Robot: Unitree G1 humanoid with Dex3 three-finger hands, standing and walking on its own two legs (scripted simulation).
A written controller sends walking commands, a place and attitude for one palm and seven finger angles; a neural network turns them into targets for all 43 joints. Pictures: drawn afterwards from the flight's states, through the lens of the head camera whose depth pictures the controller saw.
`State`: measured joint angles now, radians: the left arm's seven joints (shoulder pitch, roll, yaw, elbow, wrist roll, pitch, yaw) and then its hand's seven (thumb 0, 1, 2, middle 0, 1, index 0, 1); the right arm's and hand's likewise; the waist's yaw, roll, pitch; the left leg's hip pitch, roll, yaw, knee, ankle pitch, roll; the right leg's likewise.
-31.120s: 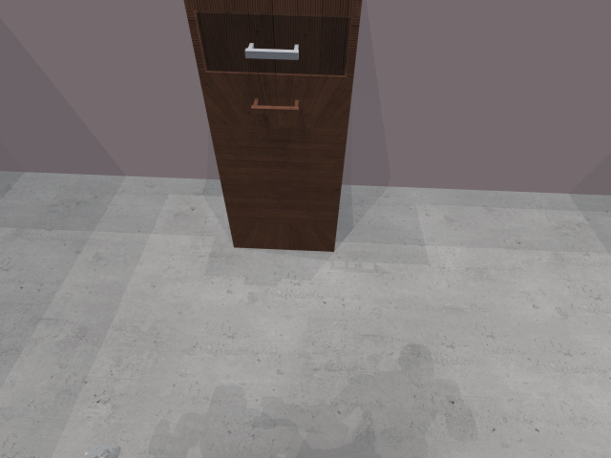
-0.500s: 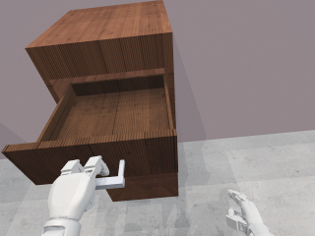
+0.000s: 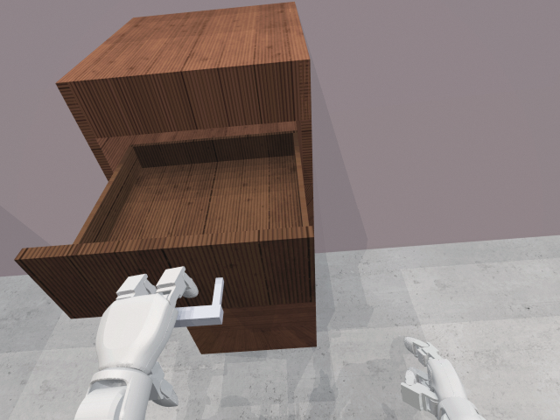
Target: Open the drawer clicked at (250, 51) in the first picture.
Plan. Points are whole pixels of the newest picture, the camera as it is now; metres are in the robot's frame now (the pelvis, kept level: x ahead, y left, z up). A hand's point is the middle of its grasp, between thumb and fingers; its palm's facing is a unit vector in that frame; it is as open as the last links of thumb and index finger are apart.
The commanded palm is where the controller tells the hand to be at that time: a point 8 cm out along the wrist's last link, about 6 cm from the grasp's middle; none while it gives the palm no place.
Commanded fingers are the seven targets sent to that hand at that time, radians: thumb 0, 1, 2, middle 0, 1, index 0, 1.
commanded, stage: lift the hand off the handle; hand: left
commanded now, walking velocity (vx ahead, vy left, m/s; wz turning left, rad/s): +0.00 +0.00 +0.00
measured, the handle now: (173, 303) +0.23 +0.19 +0.09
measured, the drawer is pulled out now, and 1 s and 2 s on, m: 0.30 0.28 0.28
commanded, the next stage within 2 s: draw the hand back to the body in 1.56 s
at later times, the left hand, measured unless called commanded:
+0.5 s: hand (161, 321) +0.21 +0.20 +0.08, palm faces +0.08 -0.16 -0.98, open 13.6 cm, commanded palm +0.17 +0.20 +0.15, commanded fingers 0.00 -0.50 0.30 -0.30 -1.20 -0.30 -1.20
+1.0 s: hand (141, 292) +0.21 +0.21 +0.14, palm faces +0.15 -0.15 -0.98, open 13.4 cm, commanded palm +0.17 +0.21 +0.23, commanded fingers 0.00 -0.50 0.30 -0.30 -1.20 -0.30 -1.20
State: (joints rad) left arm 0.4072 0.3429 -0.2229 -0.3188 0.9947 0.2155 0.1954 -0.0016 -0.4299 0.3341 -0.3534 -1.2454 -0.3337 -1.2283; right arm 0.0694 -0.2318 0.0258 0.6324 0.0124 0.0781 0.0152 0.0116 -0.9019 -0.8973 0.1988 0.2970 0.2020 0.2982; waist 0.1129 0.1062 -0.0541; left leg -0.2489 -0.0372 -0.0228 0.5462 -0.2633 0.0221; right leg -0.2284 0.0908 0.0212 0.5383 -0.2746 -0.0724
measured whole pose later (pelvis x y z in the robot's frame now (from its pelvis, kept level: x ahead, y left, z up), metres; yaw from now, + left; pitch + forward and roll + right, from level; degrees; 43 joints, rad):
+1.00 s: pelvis +0.00 +0.01 +0.01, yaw +1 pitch -5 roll +0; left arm 0.20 0.45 -0.22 -0.44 0.89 0.31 0.00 0.00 -0.50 0.30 -0.47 -1.26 -0.39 -1.24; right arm 0.00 -0.23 0.06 0.64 0.03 0.08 0.02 0.01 -0.90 -0.90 0.20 0.30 0.20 0.30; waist 0.14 0.14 -0.03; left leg -0.17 -0.07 -0.04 0.48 -0.23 0.04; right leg -0.14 0.06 0.01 0.48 -0.25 -0.05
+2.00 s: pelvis -0.01 +0.02 +0.00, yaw +1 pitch -4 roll +0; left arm 0.13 0.55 0.06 -0.62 0.71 0.35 -0.06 0.00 -0.50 0.30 -0.32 -1.21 -0.32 -1.20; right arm 0.01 -0.25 0.07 0.59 0.06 0.13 0.05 0.01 -0.90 -0.90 0.20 0.30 0.20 0.30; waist 0.11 0.14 -0.03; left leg -0.22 -0.07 -0.03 0.54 -0.25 0.04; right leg -0.20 0.06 0.02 0.55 -0.28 -0.05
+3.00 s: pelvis +0.02 +0.03 +0.01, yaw +1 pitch -3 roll -1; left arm 0.35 0.41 0.46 -0.63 -0.11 -0.17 0.09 0.00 0.48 0.73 -0.24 -0.57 -0.24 -0.56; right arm 0.16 -0.22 0.03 0.64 0.02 -0.10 -0.05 0.01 -0.90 -0.90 0.20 0.30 0.20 0.30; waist 0.06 0.07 0.00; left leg -0.16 -0.05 -0.04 0.48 -0.26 0.05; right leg -0.10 0.07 0.01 0.40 -0.24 -0.04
